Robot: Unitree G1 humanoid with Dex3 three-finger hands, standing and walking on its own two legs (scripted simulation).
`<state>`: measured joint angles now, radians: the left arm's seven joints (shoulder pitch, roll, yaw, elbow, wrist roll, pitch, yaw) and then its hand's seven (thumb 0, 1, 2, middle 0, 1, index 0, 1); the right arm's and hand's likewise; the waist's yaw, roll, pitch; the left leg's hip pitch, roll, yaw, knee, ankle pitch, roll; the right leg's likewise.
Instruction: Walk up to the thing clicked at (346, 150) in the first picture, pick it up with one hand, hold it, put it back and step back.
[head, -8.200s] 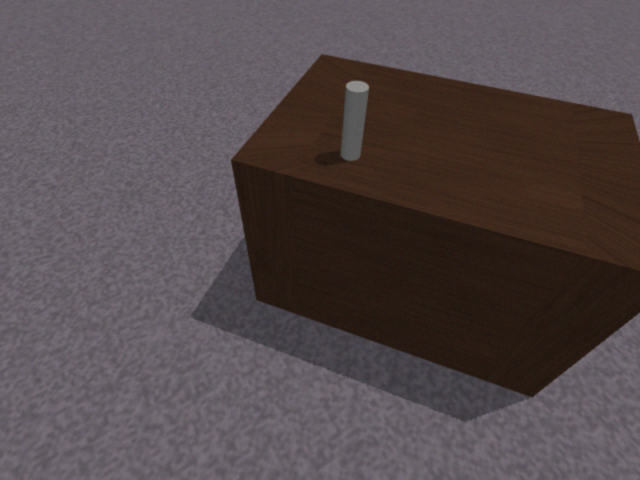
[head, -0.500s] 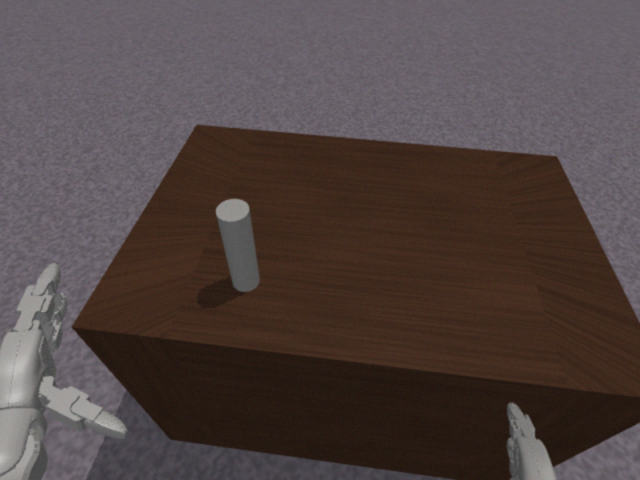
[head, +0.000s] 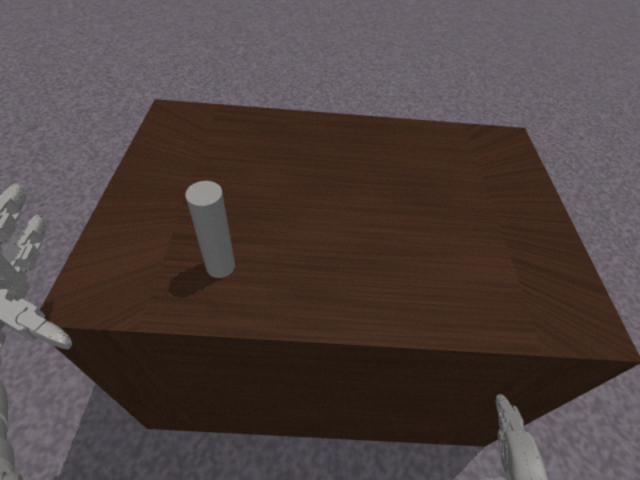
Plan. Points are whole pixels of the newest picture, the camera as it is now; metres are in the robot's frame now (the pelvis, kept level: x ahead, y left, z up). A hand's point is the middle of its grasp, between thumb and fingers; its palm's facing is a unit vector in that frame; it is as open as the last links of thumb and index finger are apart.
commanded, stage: go down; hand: left
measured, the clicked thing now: (213, 233) +0.48 +0.16 -0.02
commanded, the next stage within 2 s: none
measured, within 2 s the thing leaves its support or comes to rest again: neither
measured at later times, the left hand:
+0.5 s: hand (45, 243) +0.37 +0.33 +0.08, palm faces +0.10 -1.00 -0.01, open 17.6 cm
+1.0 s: hand (46, 232) +0.39 +0.33 +0.08, palm faces +0.10 -1.00 +0.00, open 17.6 cm
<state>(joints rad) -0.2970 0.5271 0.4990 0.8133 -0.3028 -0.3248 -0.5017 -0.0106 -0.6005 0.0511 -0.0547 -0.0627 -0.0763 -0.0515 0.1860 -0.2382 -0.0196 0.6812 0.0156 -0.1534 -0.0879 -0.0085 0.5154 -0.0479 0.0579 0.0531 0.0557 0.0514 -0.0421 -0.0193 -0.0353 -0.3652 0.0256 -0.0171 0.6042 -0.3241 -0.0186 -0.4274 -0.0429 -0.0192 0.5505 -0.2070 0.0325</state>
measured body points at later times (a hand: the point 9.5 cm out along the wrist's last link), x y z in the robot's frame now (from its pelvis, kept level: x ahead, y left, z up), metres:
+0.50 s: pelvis +0.01 +0.00 -0.01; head +0.06 +0.02 +0.44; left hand +0.36 +0.38 +0.09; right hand +0.17 -0.25 -0.08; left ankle -0.01 +0.13 -0.73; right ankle +0.04 -0.14 -0.73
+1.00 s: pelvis +0.01 +0.00 -0.03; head +0.08 +0.02 +0.42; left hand +0.38 +0.39 +0.08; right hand +0.16 -0.26 -0.08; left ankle -0.01 +0.13 -0.73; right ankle +0.04 -0.14 -0.73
